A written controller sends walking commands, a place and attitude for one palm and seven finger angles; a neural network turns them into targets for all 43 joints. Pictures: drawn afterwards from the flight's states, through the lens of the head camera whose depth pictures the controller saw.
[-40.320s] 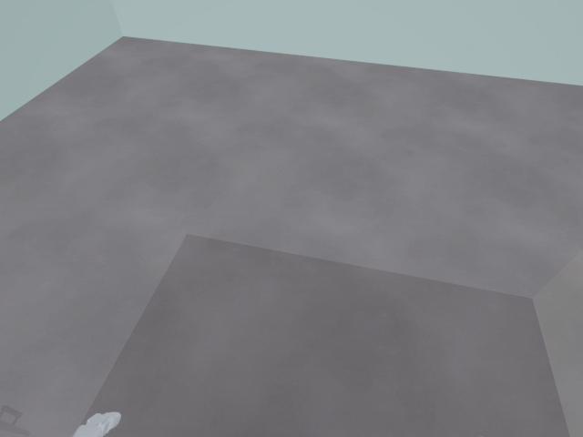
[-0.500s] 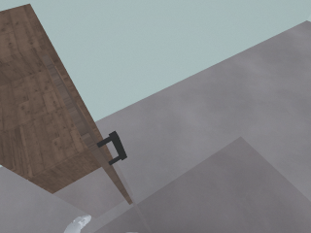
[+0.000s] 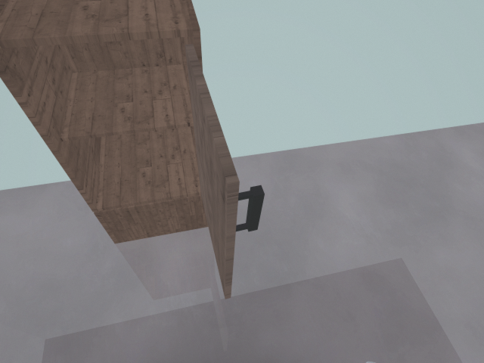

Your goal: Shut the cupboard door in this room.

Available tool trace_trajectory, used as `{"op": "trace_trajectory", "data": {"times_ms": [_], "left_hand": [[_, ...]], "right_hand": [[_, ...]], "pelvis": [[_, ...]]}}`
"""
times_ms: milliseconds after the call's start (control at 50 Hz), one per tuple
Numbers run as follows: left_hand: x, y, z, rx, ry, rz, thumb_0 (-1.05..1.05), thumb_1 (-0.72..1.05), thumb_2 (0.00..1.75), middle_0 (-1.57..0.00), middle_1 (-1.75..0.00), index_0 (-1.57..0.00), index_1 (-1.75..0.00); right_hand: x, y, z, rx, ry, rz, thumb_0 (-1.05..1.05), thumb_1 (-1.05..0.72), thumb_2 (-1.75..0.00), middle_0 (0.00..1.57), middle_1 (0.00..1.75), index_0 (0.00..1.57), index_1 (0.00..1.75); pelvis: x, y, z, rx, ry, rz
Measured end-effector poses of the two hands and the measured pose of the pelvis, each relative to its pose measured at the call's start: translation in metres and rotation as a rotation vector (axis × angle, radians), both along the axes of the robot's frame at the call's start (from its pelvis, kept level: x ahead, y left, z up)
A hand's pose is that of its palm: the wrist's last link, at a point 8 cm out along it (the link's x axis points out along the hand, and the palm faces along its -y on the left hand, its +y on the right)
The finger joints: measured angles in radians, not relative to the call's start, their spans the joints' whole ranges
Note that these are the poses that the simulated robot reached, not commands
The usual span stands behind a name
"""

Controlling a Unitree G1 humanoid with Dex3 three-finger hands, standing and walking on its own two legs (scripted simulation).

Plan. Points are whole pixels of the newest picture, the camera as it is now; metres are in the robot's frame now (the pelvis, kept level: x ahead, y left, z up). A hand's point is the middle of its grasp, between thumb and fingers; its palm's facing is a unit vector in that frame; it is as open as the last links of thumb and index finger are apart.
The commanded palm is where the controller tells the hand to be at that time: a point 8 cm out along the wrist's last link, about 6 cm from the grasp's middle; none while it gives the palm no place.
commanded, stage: turn or walk to find it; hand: left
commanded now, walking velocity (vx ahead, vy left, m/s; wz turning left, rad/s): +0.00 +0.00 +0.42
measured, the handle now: (244, 212) +0.39 +0.03 -0.04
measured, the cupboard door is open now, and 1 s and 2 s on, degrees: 92 92 92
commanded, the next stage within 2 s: stand and wait in 0.04 s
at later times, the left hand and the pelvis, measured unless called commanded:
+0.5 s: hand out of the picture +0.08 +0.18 -0.13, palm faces +0.20 -0.94 -0.29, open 7.4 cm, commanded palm none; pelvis +0.00 -0.04 +0.01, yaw +13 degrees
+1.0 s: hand out of the picture -0.11 +0.19 -0.18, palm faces +0.50 -0.83 -0.25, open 7.4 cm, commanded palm none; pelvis -0.02 +0.00 +0.00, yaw +26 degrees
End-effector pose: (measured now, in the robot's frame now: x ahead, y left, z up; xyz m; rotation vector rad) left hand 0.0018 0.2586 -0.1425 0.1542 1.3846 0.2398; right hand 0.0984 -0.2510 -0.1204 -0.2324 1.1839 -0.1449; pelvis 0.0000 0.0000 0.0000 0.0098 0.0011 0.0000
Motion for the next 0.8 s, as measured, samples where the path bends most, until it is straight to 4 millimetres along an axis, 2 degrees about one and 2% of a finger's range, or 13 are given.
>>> {"op": "trace_trajectory", "data": {"times_ms": [80,160,240,380,460,560,640,720,800], "left_hand": [[-0.003,0.012,0.006,-0.005,0.011,0.032,0.01,0.91,0.9,-0.2,-0.3,-0.2,-0.29],[0.01,0.016,0.016,-0.006,-0.046,0.046,0.01,0.91,0.9,-0.2,-0.3,-0.19,-0.29],[0.027,0.014,0.022,0.007,-0.102,0.047,0.01,0.91,0.9,-0.2,-0.3,-0.19,-0.29],[0.062,-0.008,0.032,0.039,-0.197,0.037,0.01,0.91,0.9,-0.2,-0.3,-0.19,-0.29],[0.068,-0.028,0.038,0.073,-0.252,0.041,0.01,0.91,0.9,-0.2,-0.3,-0.2,-0.3],[0.044,-0.048,0.049,0.085,-0.243,0.102,0.01,0.91,0.9,-0.2,-0.3,-0.2,-0.3],[0.017,-0.057,0.049,0.081,-0.205,0.162,0.01,0.9,0.9,-0.2,-0.3,-0.2,-0.3],[-0.013,-0.061,0.044,0.067,-0.168,0.232,0.01,0.9,0.9,-0.2,-0.3,-0.2,-0.3],[-0.05,-0.059,0.036,0.051,-0.124,0.31,0.01,0.91,0.9,-0.21,-0.3,-0.2,-0.3]], "right_hand": [[0.011,0.019,0.013,-0.006,-0.025,0.04,0.01,-0.91,-0.9,0.2,0.3,0.2,0.3],[0.011,0.031,0.015,0.007,-0.011,0.064,0.01,-0.91,-0.9,0.2,0.3,0.2,0.3],[0.003,0.035,0.01,0.034,0.016,0.071,0.01,-0.91,-0.9,0.2,0.3,0.2,0.3],[-0.02,0.011,-0.011,0.061,0.108,0.063,0.01,-0.91,-0.9,0.2,0.3,0.2,0.3],[-0.026,-0.012,-0.03,0.078,0.16,0.07,0.01,-0.91,-0.9,0.2,0.3,0.2,0.3],[-0.017,-0.03,-0.029,0.075,0.188,0.118,0.01,-0.91,-0.9,0.2,0.3,0.2,0.3],[-0.003,-0.034,-0.024,0.072,0.185,0.164,0.01,-0.91,-0.9,0.19,0.3,0.2,0.3],[0.014,-0.028,-0.019,0.055,0.182,0.226,0.01,-0.91,-0.9,0.19,0.3,0.2,0.3],[0.039,-0.01,-0.013,0.034,0.158,0.308,0.01,-0.91,-0.9,0.19,0.3,0.19,0.3]], "pelvis": [[0.001,0.009,0.009,-0.02,-0.006,0.024],[0.002,0.013,0.016,-0.028,-0.003,0.055],[0.003,0.01,0.018,-0.02,0.0,0.082],[0.002,-0.012,0.012,0.001,0.01,0.145],[0.003,-0.031,0.004,0.006,0.01,0.19],[0.002,-0.042,0.011,0.031,-0.005,0.254],[0.002,-0.047,0.015,0.041,-0.007,0.298],[0.002,-0.047,0.016,0.043,-0.003,0.344],[-0.002,-0.04,0.015,0.034,0.001,0.388]]}}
